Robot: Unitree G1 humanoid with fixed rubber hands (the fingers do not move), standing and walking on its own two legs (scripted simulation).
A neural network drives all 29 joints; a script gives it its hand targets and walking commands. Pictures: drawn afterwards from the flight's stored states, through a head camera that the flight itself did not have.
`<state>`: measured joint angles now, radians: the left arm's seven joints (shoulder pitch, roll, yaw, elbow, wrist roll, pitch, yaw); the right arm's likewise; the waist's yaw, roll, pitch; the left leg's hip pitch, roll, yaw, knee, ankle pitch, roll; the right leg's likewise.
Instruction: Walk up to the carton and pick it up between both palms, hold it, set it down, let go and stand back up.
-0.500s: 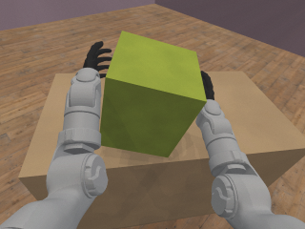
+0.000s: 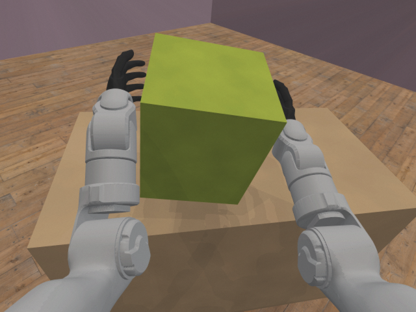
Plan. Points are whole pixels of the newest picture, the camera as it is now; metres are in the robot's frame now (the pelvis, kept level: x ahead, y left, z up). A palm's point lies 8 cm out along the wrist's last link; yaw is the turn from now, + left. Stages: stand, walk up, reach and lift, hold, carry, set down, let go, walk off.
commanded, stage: reach and lift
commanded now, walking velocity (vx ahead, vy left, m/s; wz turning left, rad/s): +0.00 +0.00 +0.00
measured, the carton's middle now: (200, 126) +0.41 +0.02 +0.18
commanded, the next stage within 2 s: hold in 0.96 s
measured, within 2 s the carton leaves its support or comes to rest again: neither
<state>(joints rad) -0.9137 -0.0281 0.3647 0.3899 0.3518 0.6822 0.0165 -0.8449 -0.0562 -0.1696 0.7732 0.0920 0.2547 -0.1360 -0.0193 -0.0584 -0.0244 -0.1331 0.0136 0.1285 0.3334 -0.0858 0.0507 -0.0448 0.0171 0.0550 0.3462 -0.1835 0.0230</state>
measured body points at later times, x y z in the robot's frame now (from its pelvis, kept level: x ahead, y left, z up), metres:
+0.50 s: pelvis +0.01 +0.00 +0.00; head -0.07 +0.03 +0.44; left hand +0.39 +0.16 +0.28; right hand +0.40 -0.14 +0.25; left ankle +0.07 +0.09 -0.75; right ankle +0.01 -0.13 -0.75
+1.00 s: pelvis +0.01 +0.00 +0.00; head -0.07 +0.03 +0.44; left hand +0.39 +0.16 +0.27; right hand +0.40 -0.14 +0.26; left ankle +0.07 +0.09 -0.75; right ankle +0.01 -0.13 -0.75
